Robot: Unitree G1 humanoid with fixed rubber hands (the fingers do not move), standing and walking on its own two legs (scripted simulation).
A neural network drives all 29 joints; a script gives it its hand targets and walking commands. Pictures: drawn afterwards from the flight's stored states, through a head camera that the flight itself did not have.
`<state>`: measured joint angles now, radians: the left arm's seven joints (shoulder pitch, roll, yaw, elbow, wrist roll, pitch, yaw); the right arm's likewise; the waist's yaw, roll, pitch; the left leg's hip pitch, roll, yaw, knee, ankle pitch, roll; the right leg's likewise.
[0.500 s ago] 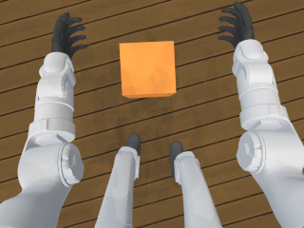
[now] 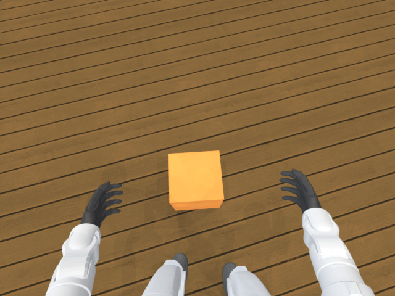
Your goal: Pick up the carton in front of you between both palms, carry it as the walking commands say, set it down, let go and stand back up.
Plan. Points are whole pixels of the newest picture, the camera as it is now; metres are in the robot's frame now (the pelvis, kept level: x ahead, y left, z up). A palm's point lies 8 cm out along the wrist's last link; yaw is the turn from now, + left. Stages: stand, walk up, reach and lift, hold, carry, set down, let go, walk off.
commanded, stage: let go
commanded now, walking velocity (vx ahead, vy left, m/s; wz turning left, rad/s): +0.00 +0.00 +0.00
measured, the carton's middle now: (195, 182) +0.46 +0.04 -0.62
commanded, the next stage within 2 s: stand in 0.74 s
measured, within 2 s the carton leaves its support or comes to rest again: neither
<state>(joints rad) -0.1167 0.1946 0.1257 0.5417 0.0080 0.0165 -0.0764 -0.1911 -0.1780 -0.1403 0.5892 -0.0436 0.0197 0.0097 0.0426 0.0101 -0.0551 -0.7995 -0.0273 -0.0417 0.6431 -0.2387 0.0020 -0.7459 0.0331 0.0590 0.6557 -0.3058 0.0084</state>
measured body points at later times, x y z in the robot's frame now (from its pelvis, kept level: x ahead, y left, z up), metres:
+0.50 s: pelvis +0.02 -0.02 +0.03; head +0.04 -0.01 +0.48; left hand +0.20 +0.22 -0.05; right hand +0.19 -0.25 -0.05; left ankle +0.02 +0.11 -0.71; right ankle -0.01 -0.12 -0.71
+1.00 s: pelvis +0.03 +0.00 +0.02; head +0.04 +0.02 +0.47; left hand +0.18 +0.29 -0.07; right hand +0.17 -0.29 -0.06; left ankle +0.02 +0.11 -0.71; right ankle -0.01 -0.12 -0.71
